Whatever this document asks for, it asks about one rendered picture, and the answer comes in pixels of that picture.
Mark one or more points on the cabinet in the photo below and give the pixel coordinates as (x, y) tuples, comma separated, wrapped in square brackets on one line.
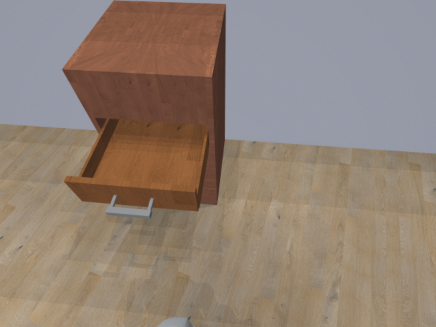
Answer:
[(157, 61)]

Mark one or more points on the drawer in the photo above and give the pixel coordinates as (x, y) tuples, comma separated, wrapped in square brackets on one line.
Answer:
[(140, 160)]

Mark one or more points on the handle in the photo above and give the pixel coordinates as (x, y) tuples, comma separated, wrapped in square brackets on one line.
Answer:
[(129, 212)]

